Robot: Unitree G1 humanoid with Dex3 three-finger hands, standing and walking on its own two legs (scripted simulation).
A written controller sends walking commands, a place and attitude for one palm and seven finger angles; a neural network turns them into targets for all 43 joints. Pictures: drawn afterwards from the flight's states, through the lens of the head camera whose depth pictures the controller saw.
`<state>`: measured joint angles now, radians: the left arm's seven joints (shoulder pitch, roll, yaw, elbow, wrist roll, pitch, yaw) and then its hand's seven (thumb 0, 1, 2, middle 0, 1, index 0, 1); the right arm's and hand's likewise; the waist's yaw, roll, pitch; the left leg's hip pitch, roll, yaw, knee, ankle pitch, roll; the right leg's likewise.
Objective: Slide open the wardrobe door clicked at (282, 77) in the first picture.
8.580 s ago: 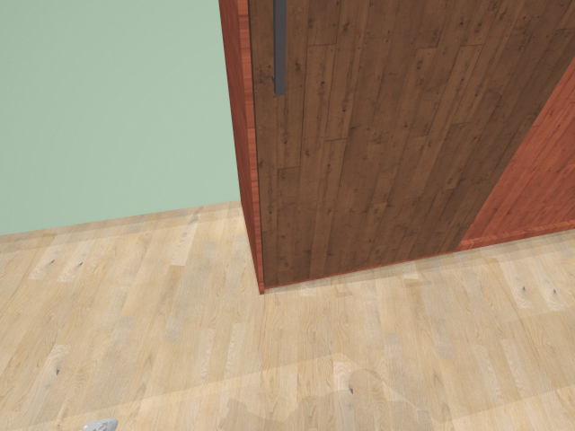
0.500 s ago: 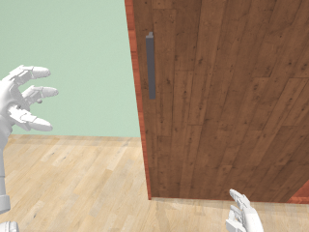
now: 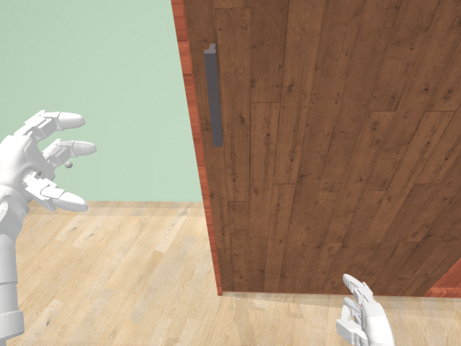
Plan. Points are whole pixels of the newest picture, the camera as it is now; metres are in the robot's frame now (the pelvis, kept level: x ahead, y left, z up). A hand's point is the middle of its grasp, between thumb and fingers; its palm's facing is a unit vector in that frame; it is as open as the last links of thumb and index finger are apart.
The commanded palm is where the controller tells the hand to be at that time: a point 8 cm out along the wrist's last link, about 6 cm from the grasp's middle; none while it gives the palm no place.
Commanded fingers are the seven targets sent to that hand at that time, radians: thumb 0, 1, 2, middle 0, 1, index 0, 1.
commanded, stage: move the hooked fingers beside the handle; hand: left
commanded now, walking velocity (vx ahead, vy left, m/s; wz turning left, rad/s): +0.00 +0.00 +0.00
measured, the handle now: (215, 98) +0.51 +0.10 +0.21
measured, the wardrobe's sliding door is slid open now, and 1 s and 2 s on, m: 0.00 0.00 0.00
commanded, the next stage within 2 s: none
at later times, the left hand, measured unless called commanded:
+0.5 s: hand (111, 140) +0.34 +0.24 +0.22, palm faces +0.11 -0.99 -0.03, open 14.0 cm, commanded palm +0.30 +0.27 +0.23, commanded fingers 0.00 -0.50 0.30 -0.30 -1.20 -0.30 -1.20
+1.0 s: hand (149, 127) +0.38 +0.19 +0.23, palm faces +0.07 -1.00 -0.01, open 14.0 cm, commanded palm +0.35 +0.24 +0.22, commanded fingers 0.00 -0.50 0.30 -0.30 -1.20 -0.30 -1.20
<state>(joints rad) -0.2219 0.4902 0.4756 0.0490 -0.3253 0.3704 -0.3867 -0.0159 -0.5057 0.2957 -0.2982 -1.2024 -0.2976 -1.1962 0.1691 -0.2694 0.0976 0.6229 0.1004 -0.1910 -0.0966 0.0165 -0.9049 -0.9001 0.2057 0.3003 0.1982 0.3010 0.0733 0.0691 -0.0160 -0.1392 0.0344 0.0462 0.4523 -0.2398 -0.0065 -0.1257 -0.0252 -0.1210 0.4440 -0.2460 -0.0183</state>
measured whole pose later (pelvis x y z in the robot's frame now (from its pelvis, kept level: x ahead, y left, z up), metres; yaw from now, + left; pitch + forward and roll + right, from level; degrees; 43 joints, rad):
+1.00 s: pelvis +0.01 +0.01 +0.00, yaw -1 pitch -3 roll +0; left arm -0.50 0.30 0.26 0.17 -0.22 0.38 -0.11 -0.02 -0.50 0.30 -0.30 -1.20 -0.30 -1.20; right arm 0.18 -0.24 0.08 0.66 0.09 -0.08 -0.09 0.01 -0.91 -0.90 0.21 0.30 0.20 0.30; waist 0.04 0.05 -0.02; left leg -0.13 0.02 0.07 0.41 -0.23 0.00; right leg -0.13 -0.03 -0.10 0.42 -0.24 -0.01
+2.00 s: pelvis +0.01 +0.01 +0.00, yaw -2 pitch -2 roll +0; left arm -0.64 0.23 0.21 0.39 -0.15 0.25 0.01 -0.02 -0.51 0.30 -0.30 -1.20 -0.29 -1.20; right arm 0.23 -0.24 0.04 0.67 0.07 -0.07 -0.08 0.01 -0.91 -0.90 0.20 0.30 0.20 0.30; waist 0.02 0.03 -0.02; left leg -0.15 0.03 0.08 0.40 -0.23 0.00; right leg -0.15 -0.02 -0.08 0.40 -0.22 -0.01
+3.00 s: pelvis +0.00 +0.00 +0.00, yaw -1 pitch -1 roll +0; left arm -0.74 0.24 0.20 0.56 -0.16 0.25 0.02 -0.02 -0.51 0.30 -0.30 -1.20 -0.29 -1.20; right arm 0.21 -0.25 0.05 0.66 0.07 -0.07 -0.09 0.01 -0.91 -0.90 0.20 0.30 0.20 0.30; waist 0.01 0.04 -0.02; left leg -0.18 0.03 0.06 0.40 -0.21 0.00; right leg -0.18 -0.02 -0.10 0.40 -0.21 -0.02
